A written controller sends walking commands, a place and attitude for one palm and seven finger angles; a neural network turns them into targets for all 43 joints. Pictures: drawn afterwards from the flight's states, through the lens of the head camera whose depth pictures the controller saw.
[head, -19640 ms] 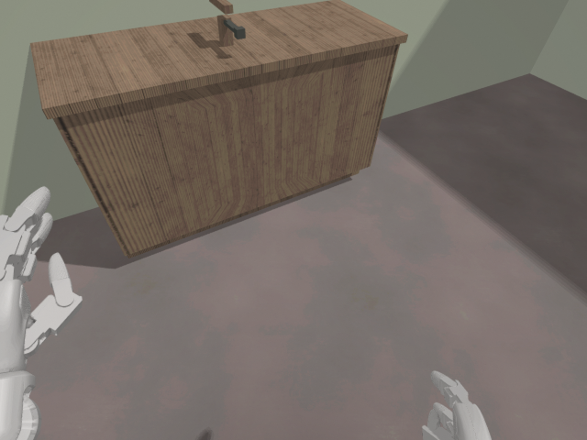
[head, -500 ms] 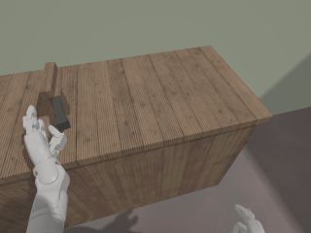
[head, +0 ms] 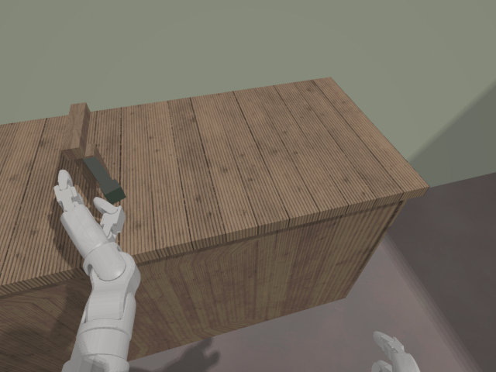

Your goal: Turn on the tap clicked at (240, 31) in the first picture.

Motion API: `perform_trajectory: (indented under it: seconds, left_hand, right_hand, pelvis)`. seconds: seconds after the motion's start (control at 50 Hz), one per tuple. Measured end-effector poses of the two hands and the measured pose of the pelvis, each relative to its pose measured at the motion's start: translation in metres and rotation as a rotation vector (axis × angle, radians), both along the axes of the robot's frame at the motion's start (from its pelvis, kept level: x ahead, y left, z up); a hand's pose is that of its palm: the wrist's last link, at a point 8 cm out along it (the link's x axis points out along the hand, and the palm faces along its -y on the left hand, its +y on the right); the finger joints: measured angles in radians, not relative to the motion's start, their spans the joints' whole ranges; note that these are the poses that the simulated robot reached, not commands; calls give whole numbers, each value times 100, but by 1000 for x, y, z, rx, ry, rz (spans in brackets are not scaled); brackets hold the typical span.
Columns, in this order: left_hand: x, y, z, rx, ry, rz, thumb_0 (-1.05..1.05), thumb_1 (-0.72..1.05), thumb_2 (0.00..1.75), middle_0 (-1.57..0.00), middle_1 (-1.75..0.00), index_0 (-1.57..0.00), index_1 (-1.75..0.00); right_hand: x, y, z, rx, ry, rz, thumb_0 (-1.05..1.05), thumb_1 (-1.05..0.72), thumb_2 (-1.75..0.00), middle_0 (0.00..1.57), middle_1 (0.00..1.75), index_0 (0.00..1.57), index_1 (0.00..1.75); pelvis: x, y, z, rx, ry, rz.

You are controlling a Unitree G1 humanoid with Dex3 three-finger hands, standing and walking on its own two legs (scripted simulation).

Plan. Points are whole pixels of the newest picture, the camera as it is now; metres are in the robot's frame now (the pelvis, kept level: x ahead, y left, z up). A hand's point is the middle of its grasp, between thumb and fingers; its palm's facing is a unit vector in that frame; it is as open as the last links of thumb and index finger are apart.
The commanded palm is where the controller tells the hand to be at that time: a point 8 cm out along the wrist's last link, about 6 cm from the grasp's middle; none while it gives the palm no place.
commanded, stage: push the lever round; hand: left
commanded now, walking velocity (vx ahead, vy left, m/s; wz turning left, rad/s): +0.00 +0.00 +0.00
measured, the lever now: (113, 192) +0.38 +0.26 +0.09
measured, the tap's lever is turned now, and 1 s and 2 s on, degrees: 25 60 78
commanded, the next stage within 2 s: lift the hand up off the lever in 1.58 s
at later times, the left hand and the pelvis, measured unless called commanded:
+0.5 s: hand (139, 199) +0.37 +0.21 +0.08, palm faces +0.77 -0.64 -0.05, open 7.7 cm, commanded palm +0.32 +0.23 +0.08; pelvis +0.00 +0.00 +0.00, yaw +0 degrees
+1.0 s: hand (158, 182) +0.42 +0.19 +0.07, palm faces +0.82 -0.56 -0.10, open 7.7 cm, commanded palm +0.36 +0.21 +0.08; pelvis +0.00 -0.01 -0.01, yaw +0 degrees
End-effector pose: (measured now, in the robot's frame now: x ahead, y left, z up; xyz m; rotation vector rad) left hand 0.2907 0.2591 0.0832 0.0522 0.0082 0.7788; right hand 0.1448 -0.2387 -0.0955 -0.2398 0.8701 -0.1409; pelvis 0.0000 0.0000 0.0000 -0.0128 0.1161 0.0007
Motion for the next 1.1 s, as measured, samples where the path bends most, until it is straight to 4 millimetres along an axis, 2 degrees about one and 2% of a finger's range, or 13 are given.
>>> perform_trajectory:
  seconds: [0.42, 0.7, 1.1]
  left_hand:
    - [22, -27, 0, -23, 26, 84, 0, 91, 92, -15, -15, -15, -15]
    - [38, -37, 0, -32, 41, 140, 0, 90, 91, -15, -15, -15, -15]
    - [77, -56, -2, -36, 100, 216, -1, 91, 92, -15, -15, -14, -15]
  right_hand:
    - [-1, 4, -5, 16, 32, 6, 1, -90, -89, 20, 30, 20, 30]
    - [-15, -1, -14, 18, 87, 1, 1, -90, -89, 20, 30, 20, 30]
    - [-40, -9, -30, 45, 185, -16, 1, -91, -89, 20, 30, 20, 30]
  pelvis:
    - [-3, -2, -1, 1, 13, 2]
    - [-3, -4, -3, -1, 32, 6]
    - [3, -11, -8, 4, 91, 2]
